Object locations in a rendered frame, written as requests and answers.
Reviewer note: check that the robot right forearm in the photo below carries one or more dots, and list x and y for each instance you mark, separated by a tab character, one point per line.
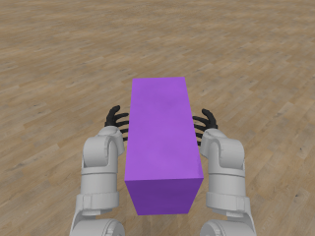
226	169

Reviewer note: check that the robot left forearm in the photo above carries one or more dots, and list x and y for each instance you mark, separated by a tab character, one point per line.
98	193

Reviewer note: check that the carton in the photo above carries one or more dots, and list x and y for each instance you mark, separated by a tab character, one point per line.
163	169

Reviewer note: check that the right robot upper arm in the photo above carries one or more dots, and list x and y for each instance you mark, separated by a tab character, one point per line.
220	227

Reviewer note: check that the right robot hand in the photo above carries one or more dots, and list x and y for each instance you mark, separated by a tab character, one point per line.
211	123

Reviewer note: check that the left robot upper arm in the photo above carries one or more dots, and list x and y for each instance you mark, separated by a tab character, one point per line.
99	227

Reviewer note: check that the left robot hand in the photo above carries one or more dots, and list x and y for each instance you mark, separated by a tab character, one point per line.
111	119

